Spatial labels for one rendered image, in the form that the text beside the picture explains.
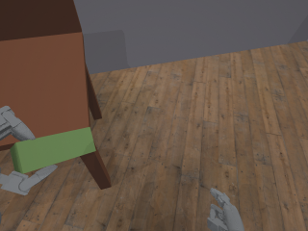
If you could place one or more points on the sponge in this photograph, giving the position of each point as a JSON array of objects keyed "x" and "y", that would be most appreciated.
[{"x": 49, "y": 150}]

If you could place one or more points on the table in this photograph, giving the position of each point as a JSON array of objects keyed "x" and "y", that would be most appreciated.
[{"x": 44, "y": 78}]

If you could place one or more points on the robot right hand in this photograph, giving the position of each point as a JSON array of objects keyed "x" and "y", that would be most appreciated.
[{"x": 227, "y": 219}]

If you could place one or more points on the robot left hand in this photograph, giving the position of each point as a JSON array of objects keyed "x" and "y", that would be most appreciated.
[{"x": 18, "y": 182}]

